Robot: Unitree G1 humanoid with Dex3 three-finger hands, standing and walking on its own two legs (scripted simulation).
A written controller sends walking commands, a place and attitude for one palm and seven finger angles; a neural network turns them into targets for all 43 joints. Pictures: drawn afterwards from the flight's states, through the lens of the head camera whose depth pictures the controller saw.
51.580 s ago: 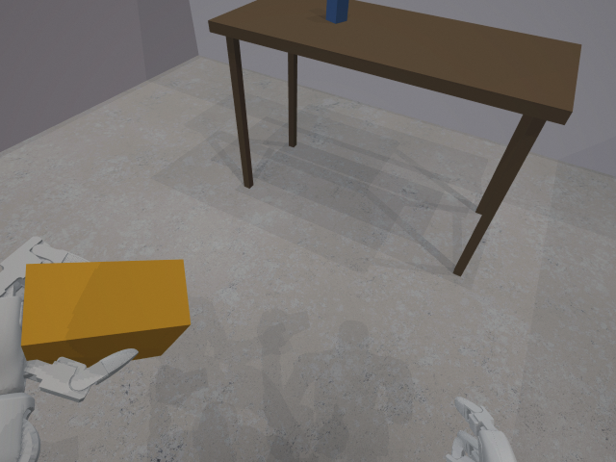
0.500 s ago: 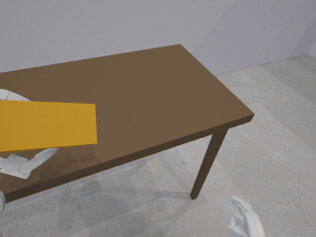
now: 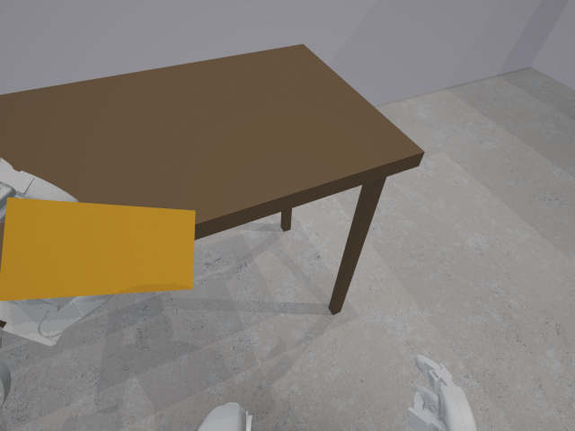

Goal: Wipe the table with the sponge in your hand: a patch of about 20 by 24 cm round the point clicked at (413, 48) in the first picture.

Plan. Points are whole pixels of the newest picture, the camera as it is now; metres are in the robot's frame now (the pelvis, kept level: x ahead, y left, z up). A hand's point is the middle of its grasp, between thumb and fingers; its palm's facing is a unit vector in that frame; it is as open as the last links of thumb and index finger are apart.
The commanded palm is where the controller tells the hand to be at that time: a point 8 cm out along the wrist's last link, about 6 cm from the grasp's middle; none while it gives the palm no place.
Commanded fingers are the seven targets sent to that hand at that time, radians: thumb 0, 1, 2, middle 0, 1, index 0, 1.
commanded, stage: stop stepping back and stand still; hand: left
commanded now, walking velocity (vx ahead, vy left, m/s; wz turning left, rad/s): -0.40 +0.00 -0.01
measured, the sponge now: (124, 249) +0.24 +0.17 +0.21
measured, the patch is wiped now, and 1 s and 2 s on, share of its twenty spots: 1.00 1.00 1.00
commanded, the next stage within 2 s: stand and wait in 1.00 s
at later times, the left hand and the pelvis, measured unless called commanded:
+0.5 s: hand out of the picture +0.06 +0.22 +0.24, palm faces +0.45 -0.85 -0.29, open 10.4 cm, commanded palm +0.01 +0.27 +0.25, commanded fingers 0.00 0.10 1.30 -1.20 -1.60 -1.20 -1.60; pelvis -0.14 -0.01 +0.00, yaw +1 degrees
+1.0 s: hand out of the picture +0.01 +0.20 +0.24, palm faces +0.47 -0.82 -0.34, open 10.4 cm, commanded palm -0.04 +0.25 +0.25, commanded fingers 0.00 0.10 1.30 -1.20 -1.60 -1.20 -1.60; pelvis -0.20 -0.03 +0.00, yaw +1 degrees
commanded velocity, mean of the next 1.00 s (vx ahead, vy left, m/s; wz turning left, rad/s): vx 0.18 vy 0.02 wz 0.00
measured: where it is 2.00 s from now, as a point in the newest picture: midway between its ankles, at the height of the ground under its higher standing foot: outside the picture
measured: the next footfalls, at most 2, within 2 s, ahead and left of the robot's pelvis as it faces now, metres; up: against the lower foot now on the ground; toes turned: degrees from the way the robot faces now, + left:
left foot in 0.12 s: -0.01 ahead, +0.14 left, +0.00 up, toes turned +4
right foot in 0.36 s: -0.04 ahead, -0.11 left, +0.00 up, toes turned +0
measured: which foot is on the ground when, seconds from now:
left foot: up 0.00-0.10, down 0.12-0.36, up 0.38-0.54, down 0.56-1.00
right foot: down 0.00-0.14, up 0.16-0.34, down 0.36-0.56, up 0.58-0.76, down 0.78-1.00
